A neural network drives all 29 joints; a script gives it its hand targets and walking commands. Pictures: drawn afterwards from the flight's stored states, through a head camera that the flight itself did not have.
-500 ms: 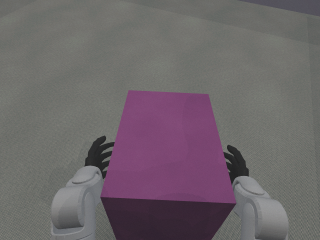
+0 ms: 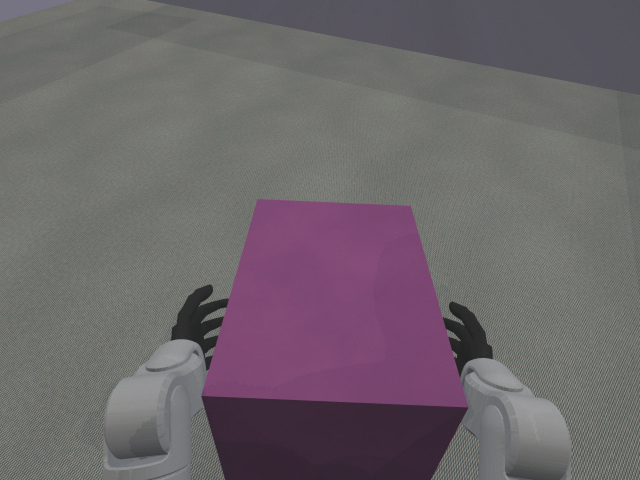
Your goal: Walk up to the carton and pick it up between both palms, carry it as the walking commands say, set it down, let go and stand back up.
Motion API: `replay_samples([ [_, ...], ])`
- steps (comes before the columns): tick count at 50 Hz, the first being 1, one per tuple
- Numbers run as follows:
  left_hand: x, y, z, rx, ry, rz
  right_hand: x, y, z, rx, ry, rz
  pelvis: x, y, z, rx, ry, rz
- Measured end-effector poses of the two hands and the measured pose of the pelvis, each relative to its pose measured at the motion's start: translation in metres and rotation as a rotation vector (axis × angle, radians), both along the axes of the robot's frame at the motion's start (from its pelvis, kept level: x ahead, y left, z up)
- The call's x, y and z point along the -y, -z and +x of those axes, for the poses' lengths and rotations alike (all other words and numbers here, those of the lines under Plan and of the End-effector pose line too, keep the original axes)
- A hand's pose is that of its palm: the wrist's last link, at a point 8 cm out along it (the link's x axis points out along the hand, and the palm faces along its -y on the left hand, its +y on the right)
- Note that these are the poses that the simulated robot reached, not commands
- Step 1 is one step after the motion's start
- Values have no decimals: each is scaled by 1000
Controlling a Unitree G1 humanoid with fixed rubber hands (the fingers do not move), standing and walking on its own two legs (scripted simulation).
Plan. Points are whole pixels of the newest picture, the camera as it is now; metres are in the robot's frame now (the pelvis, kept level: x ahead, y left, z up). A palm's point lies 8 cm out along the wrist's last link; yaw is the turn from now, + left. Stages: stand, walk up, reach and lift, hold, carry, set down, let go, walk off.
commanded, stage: carry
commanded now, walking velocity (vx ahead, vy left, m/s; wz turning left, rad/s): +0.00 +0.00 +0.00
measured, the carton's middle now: (328, 350) +0.28 +0.00 +0.00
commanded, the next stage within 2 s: hold in 1.74 s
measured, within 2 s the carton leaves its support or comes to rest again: neither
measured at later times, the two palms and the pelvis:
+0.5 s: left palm (169, 392) +0.18 +0.16 +0.10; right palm (485, 414) +0.17 -0.15 +0.09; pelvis -0.05 +0.00 +0.00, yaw +0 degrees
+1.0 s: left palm (165, 425) +0.16 +0.16 +0.07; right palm (475, 446) +0.15 -0.14 +0.06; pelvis -0.10 +0.01 +0.00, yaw +0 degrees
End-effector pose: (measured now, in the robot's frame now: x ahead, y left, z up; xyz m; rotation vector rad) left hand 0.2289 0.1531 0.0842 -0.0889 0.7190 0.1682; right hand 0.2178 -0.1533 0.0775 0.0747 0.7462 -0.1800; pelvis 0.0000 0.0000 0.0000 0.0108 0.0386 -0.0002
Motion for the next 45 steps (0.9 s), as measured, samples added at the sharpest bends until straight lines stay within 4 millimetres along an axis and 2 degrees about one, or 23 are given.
replay_samples([
  [8, 4, 5, -7, 22, 4, 16, 4, 8, -6, 23, 7, 18, 2, 3, -23, -8, 0, -13],
  [19, 1, -15, -35, 100, 5, 16, 1, -12, -34, 103, 10, 19, -2, 3, -39, 30, 4, -8],
  [26, -4, -17, -53, 88, 5, 17, -4, -12, -53, 89, 1, 12, -5, 0, -54, 54, -2, -8],
  [28, -5, -15, -58, 75, 4, 17, -5, -10, -58, 76, -2, 9, -6, -1, -60, 54, -2, -9],
  [37, -9, 18, -70, -25, 4, 13, -8, 21, -69, -25, -17, -5, -7, -2, -90, 45, -3, -12],
  [45, -9, 22, -76, 6, 11, 12, -8, 23, -76, 7, -5, -1, -10, -2, -103, 31, 5, -17],
])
